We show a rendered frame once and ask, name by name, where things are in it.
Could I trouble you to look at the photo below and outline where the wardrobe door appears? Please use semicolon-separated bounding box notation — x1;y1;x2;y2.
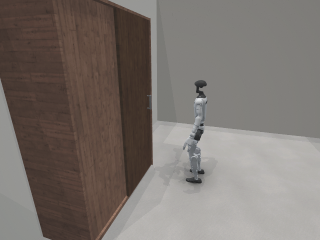
55;0;127;240
113;7;151;197

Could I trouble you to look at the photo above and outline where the robot right foot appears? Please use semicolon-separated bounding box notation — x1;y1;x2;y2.
190;169;205;174

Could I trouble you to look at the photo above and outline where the humanoid robot head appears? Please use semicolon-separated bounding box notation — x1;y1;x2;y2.
194;80;207;98

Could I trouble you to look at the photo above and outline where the handle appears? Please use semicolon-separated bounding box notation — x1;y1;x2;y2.
147;95;152;110

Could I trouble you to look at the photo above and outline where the robot left hand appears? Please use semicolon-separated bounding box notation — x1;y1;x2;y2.
183;137;193;152

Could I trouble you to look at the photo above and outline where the left robot forearm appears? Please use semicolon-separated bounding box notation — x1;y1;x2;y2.
189;117;201;139

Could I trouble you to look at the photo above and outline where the left robot upper arm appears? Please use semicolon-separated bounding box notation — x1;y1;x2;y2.
195;98;203;122

